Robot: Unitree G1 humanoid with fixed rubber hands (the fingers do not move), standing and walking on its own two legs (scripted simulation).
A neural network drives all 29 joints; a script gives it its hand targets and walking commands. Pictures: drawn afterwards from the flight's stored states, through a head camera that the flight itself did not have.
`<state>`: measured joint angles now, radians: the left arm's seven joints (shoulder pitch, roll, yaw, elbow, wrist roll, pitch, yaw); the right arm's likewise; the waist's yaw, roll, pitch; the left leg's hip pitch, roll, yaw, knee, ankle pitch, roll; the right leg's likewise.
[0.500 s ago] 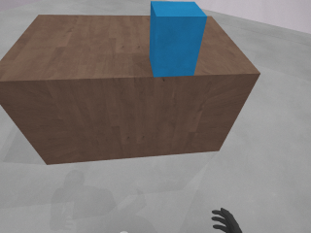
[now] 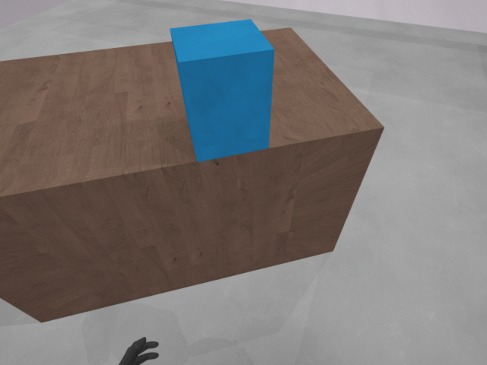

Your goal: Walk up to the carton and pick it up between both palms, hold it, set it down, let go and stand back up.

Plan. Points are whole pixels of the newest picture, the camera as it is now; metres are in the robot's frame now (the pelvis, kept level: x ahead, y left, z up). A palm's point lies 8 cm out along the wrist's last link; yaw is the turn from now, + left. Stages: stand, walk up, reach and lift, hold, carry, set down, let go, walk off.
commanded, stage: walk up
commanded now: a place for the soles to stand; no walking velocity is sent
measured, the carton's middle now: (223, 93) +0.72 +0.05 +0.09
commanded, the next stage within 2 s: none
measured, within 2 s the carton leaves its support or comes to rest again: neither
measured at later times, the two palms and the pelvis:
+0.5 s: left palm (104, 339) +0.22 +0.27 -0.13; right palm (325, 292) +0.28 -0.15 -0.08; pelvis +0.13 +0.05 +0.00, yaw +1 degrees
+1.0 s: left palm (136, 286) +0.30 +0.22 -0.08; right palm (349, 321) +0.24 -0.19 -0.11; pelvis +0.16 +0.02 +0.02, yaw -1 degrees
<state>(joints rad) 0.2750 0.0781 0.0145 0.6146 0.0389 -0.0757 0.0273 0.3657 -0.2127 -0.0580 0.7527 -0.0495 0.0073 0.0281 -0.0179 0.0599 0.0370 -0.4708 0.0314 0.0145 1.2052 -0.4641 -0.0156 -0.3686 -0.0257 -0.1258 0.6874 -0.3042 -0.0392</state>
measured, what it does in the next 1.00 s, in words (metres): walks ahead: left foot, then right foot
